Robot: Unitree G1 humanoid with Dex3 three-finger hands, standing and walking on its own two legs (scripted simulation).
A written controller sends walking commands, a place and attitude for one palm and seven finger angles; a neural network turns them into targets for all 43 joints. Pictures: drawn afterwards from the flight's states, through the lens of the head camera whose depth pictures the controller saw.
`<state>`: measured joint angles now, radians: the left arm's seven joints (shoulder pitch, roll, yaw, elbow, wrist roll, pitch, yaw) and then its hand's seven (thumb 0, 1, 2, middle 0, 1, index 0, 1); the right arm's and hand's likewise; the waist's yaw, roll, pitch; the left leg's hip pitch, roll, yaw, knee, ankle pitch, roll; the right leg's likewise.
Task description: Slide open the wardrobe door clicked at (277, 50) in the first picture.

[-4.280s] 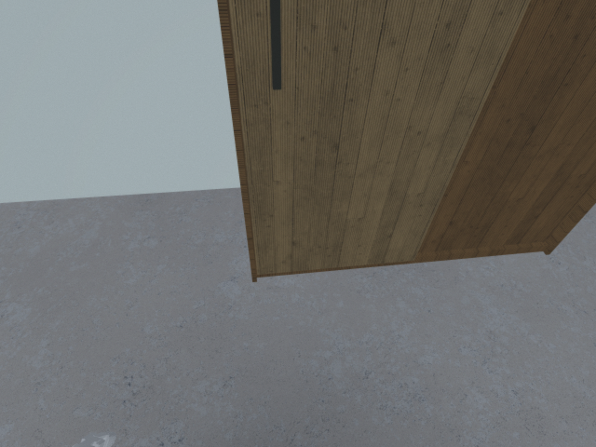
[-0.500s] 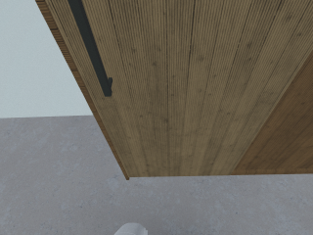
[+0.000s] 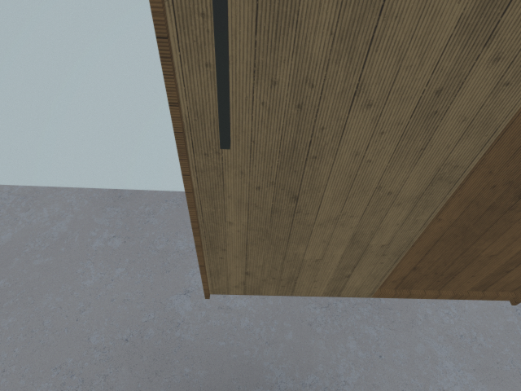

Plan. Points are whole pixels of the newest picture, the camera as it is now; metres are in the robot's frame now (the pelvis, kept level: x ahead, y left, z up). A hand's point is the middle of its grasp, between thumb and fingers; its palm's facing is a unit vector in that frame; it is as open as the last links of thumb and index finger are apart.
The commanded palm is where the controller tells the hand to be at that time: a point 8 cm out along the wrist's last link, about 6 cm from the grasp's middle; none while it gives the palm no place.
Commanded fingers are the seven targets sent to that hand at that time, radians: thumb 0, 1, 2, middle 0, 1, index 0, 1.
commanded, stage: come to a stop and stand still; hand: left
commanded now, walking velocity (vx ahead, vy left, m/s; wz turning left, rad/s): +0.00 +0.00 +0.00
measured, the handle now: (223, 58) +0.54 +0.11 +0.24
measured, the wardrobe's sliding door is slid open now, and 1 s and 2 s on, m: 0.00 0.00 0.00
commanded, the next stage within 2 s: look again from close up in 0.48 s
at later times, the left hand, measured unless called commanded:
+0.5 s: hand out of the picture -0.04 +0.17 -0.18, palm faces +0.02 -0.99 -0.16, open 7.3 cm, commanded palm none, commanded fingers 0.00 0.90 0.90 -0.20 -0.30 -0.20 -0.30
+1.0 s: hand out of the picture +0.02 +0.19 -0.17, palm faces +0.00 -0.97 -0.24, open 7.4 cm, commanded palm none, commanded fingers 0.00 0.90 0.90 -0.20 -0.30 -0.20 -0.30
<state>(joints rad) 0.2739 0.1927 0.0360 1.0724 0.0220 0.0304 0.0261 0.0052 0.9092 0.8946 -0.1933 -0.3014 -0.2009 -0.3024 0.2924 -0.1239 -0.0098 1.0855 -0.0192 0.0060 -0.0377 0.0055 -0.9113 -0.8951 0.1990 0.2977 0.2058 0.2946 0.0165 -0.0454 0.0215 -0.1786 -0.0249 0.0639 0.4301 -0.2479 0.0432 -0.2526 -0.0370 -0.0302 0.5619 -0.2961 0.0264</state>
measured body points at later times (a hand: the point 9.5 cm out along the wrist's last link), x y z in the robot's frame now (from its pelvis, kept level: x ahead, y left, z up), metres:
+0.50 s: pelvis -0.02 +0.01 +0.00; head -0.02 +0.01 +0.45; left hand -0.04 +0.22 -0.16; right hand -0.05 -0.21 -0.16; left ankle -0.01 +0.09 -0.74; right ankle -0.01 -0.12 -0.74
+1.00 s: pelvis -0.01 +0.00 +0.00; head -0.01 -0.01 +0.45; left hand +0.02 +0.24 -0.15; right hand +0.03 -0.24 -0.16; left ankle -0.01 +0.09 -0.74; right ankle -0.01 -0.12 -0.74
